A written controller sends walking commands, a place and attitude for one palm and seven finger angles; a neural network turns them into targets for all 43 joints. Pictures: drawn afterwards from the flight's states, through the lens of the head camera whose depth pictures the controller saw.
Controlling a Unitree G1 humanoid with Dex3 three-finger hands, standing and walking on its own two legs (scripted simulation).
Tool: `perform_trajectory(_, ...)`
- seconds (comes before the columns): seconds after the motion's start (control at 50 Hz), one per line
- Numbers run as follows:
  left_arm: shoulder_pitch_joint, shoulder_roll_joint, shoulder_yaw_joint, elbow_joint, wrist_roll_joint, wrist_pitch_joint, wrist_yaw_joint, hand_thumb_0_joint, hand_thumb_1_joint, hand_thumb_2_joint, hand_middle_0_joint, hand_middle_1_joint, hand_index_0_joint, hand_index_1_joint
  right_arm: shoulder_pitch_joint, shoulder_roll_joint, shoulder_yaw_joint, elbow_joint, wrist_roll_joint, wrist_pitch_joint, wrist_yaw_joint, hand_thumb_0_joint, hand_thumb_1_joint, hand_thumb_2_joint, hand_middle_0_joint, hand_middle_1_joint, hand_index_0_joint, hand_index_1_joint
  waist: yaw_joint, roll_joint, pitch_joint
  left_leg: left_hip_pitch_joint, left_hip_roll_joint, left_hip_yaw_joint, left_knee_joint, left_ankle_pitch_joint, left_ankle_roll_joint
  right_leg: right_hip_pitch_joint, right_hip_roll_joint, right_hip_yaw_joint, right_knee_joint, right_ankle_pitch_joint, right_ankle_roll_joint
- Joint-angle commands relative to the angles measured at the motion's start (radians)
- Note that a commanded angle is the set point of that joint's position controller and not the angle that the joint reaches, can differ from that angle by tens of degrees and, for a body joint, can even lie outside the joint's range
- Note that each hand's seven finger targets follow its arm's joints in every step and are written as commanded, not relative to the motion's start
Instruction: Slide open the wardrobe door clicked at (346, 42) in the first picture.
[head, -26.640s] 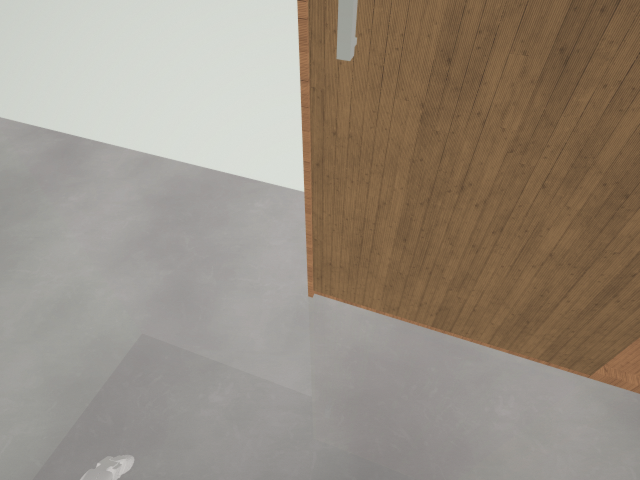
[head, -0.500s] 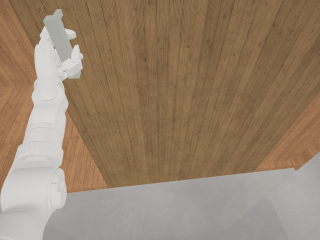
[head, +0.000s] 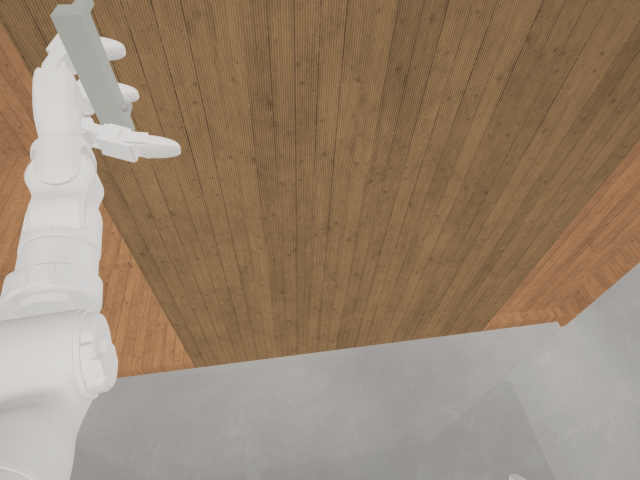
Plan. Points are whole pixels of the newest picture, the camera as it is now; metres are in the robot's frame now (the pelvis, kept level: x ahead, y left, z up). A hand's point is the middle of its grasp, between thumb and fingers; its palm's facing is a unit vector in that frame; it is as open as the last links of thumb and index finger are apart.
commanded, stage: loosen the grip on the handle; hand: left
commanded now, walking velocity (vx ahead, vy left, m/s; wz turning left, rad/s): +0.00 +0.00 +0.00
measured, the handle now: (103, 70) +0.50 +0.26 +0.24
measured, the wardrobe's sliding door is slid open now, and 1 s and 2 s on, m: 0.59 0.59 0.59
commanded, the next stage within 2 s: slip the hand off the handle in 0.12 s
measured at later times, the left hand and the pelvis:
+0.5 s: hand (95, 110) +0.46 +0.26 +0.22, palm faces +0.35 -0.93 -0.10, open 14.6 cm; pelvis +0.04 +0.01 +0.01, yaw -1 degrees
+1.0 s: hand (50, 124) +0.43 +0.29 +0.23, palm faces +0.30 -0.95 -0.11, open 14.7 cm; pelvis +0.04 +0.02 +0.00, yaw +0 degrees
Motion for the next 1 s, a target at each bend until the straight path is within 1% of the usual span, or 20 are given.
perform_trajectory(0.0,-0.486,0.304,0.07,-0.297,-0.017,-0.054,0.042,0.0,-0.55,0.2,-0.263,-1.167,-0.263,-1.167,-0.041,-0.134,-0.044,-0.126,-0.001,-0.048,-0.014,0.0,-0.9,-0.9,0.2,0.3,0.2,0.3,0.009,0.027,-0.282,0.093,-0.008,-0.053,-0.096,-0.097,0.035,0.14,-0.034,0.126,-0.143,-0.129,0.019)
perform_trajectory(0.12,-0.419,0.23,0.048,-0.421,-0.047,0.001,0.041,0.0,-0.55,0.2,-0.25,-1.15,-0.25,-1.15,-0.029,-0.127,-0.045,-0.122,0.0,-0.047,-0.023,0.0,-0.9,-0.9,0.2,0.3,0.2,0.3,0.014,0.046,-0.312,0.193,-0.005,-0.055,-0.093,0.082,0.031,0.162,-0.02,0.091,-0.121,0.079,0.018)
perform_trajectory(0.16,-0.402,0.243,0.071,-0.456,-0.052,0.014,0.046,0.0,-0.55,0.2,-0.25,-1.15,-0.25,-1.15,-0.027,-0.129,-0.045,-0.12,-0.003,-0.045,-0.026,0.0,-0.9,-0.9,0.2,0.3,0.2,0.3,0.017,0.046,-0.321,0.213,-0.006,-0.057,-0.093,0.129,0.032,0.175,-0.019,0.084,-0.115,0.132,0.019)
perform_trajectory(0.18,-0.347,0.253,0.093,-0.467,-0.053,0.025,0.049,0.0,-0.55,0.2,-0.25,-1.15,-0.25,-1.15,-0.03,-0.124,-0.045,-0.126,-0.001,-0.043,-0.027,0.0,-0.9,-0.9,0.2,0.3,0.2,0.3,0.036,0.035,-0.331,0.21,-0.005,-0.055,-0.095,0.139,0.028,0.197,-0.019,0.084,-0.11,0.144,0.018)
perform_trajectory(0.2,-0.335,0.181,0.039,-0.39,-0.052,0.038,0.049,0.0,-0.55,0.2,-0.25,-1.15,-0.25,-1.15,-0.023,-0.122,-0.04,-0.114,-0.002,-0.039,-0.028,0.0,-0.9,-0.9,0.2,0.3,0.2,0.3,-0.002,-0.017,-0.26,0.191,-0.006,-0.056,-0.093,0.119,0.029,0.149,-0.018,0.074,-0.114,0.134,0.025)
perform_trajectory(0.24,-0.314,0.22,0.078,-0.432,-0.052,0.036,0.053,0.0,-0.55,0.2,-0.25,-1.15,-0.25,-1.15,-0.026,-0.126,-0.041,-0.121,-0.005,-0.035,-0.03,0.0,-0.9,-0.9,0.2,0.3,0.2,0.3,0.021,-0.011,-0.265,0.189,-0.007,-0.057,-0.091,0.132,0.029,0.163,-0.022,0.071,-0.11,0.145,0.022)
perform_trajectory(0.28,-0.285,0.281,0.134,-0.502,-0.037,0.034,0.061,0.0,-0.55,0.2,-0.25,-1.15,-0.25,-1.15,-0.034,-0.118,-0.044,-0.136,-0.009,-0.029,-0.03,0.0,-0.9,-0.9,0.2,0.3,0.2,0.3,0.048,0.026,-0.361,0.214,-0.014,-0.048,-0.087,0.185,0.028,0.223,-0.022,0.081,-0.089,0.2,0.02)
perform_trajectory(0.34,-0.204,0.284,0.147,-0.523,-0.039,0.049,0.056,0.0,-0.55,0.2,-0.25,-1.15,-0.25,-1.15,-0.053,-0.111,-0.037,-0.151,-0.006,-0.015,-0.032,0.0,-0.9,-0.9,0.2,0.3,0.2,0.3,0.068,0.032,-0.331,0.205,-0.01,-0.048,-0.093,0.21,0.023,0.236,-0.023,0.07,-0.084,0.228,0.016)
perform_trajectory(0.36,-0.226,0.268,0.129,-0.539,-0.041,0.053,0.053,0.0,-0.55,0.2,-0.25,-1.15,-0.25,-1.15,-0.061,-0.109,-0.034,-0.155,-0.004,-0.013,-0.032,0.0,-0.9,-0.9,0.2,0.3,0.2,0.3,0.056,0.039,-0.321,0.21,-0.011,-0.047,-0.095,0.208,0.023,0.226,-0.022,0.072,-0.086,0.23,0.018)
perform_trajectory(0.44,-0.156,0.349,0.205,-0.577,-0.044,0.072,0.038,0.0,-0.55,0.2,-0.25,-1.15,-0.25,-1.15,-0.073,-0.113,-0.037,-0.171,-0.003,0.005,-0.042,0.0,-0.9,-0.9,0.2,0.3,0.2,0.3,0.079,0.025,-0.335,0.209,-0.01,-0.04,-0.095,0.252,0.025,0.277,-0.023,0.073,-0.081,0.285,0.017)
perform_trajectory(0.48,-0.14,0.285,0.152,-0.604,-0.05,0.081,0.016,0.0,-0.55,0.2,-0.25,-1.15,-0.25,-1.15,-0.081,-0.106,-0.036,-0.18,0.003,0.007,-0.041,0.0,-0.9,-0.9,0.2,0.3,0.2,0.3,0.066,0.048,-0.324,0.233,-0.011,-0.037,-0.093,0.26,0.025,0.251,-0.019,0.069,-0.082,0.289,0.018)
perform_trajectory(0.54,-0.129,0.297,0.149,-0.617,-0.06,0.09,-0.025,0.0,-0.55,0.2,-0.25,-1.15,-0.25,-1.15,-0.077,-0.115,-0.038,-0.178,0.005,0.014,-0.047,0.0,-0.9,-0.9,0.2,0.3,0.2,0.3,0.057,0.079,-0.311,0.25,-0.01,-0.039,-0.086,0.269,0.025,0.231,-0.017,0.067,-0.086,0.291,0.016)
perform_trajectory(0.6,-0.144,0.227,0.074,-0.612,-0.082,0.103,-0.078,0.0,-0.55,0.2,-0.25,-1.15,-0.25,-1.15,-0.075,-0.114,-0.036,-0.177,0.014,0.012,-0.051,0.0,-0.9,-0.9,0.2,0.3,0.2,0.3,0.032,0.098,-0.274,0.278,-0.011,-0.056,-0.084,0.247,0.023,0.17,-0.012,0.061,-0.096,0.251,0.015)
perform_trajectory(0.68,-0.167,0.22,0.067,-0.598,-0.119,0.113,-0.121,0.0,-0.55,0.2,-0.25,-1.15,-0.25,-1.15,-0.066,-0.122,-0.038,-0.163,0.015,0.008,-0.063,0.0,-0.9,-0.9,0.2,0.3,0.2,0.3,0.021,0.08,-0.27,0.291,-0.012,-0.076,-0.077,0.224,0.021,0.135,-0.009,0.054,-0.102,0.215,0.015)
perform_trajectory(0.72,-0.185,0.262,0.096,-0.547,-0.126,0.12,-0.129,0.0,-0.55,0.2,-0.25,-1.15,-0.25,-1.15,-0.065,-0.13,-0.031,-0.151,0.014,0.007,-0.07,0.0,-0.9,-0.9,0.2,0.3,0.2,0.3,0.02,0.064,-0.236,0.25,-0.015,-0.083,-0.083,0.163,0.019,0.118,-0.013,0.054,-0.11,0.166,0.016)
perform_trajectory(0.78,-0.198,0.339,0.159,-0.493,-0.117,0.107,-0.122,0.0,-0.55,0.2,-0.25,-1.15,-0.25,-1.15,-0.054,-0.132,-0.03,-0.142,0.009,0.006,-0.071,0.0,-0.9,-0.9,0.2,0.3,0.2,0.3,0.03,0.048,-0.243,0.22,-0.017,-0.085,-0.078,0.154,0.02,0.124,-0.014,0.056,-0.103,0.155,0.015)
perform_trajectory(0.84,-0.123,0.292,0.137,-0.642,-0.119,0.065,-0.117,0.0,-0.55,0.2,-0.25,-1.15,-0.25,-1.15,-0.071,-0.12,-0.034,-0.184,0.005,-0.003,-0.058,0.0,-0.9,-0.9,0.2,0.3,0.2,0.3,0.068,0.117,-0.365,0.282,-0.019,-0.091,-0.061,0.271,0.014,0.178,-0.007,0.048,-0.067,0.222,0.004)
perform_trajectory(0.88,-0.059,0.245,0.111,-0.696,-0.121,0.055,-0.114,0.0,-0.55,0.2,-0.25,-1.15,-0.25,-1.15,-0.077,-0.111,-0.032,-0.194,0.004,-0.004,-0.047,0.0,-0.9,-0.9,0.2,0.3,0.2,0.3,0.076,0.161,-0.377,0.328,-0.009,-0.102,-0.055,0.33,0.004,0.156,-0.001,0.044,-0.059,0.229,0.003)
perform_trajectory(0.92,-0.005,0.224,0.117,-0.752,-0.136,0.059,-0.109,0.0,-0.55,0.2,-0.25,-1.15,-0.25,-1.15,-0.085,-0.111,-0.035,-0.2,0.003,-0.005,-0.042,0.0,-0.9,-0.9,0.2,0.3,0.2,0.3,0.081,0.132,-0.369,0.339,-0.001,-0.111,-0.058,0.359,-0.002,0.153,0.004,0.036,-0.058,0.228,0.006)
perform_trajectory(0.98,0.139,0.254,0.199,-0.769,-0.168,0.108,-0.101,0.0,-0.55,0.2,-0.25,-1.15,-0.25,-1.15,-0.111,-0.114,-0.032,-0.211,0.008,0.001,-0.043,0.0,-0.9,-0.9,0.2,0.3,0.2,0.3,0.112,0.044,-0.325,0.276,-0.002,-0.093,-0.077,0.329,0.005,0.208,0.002,0.034,-0.065,0.255,0.011)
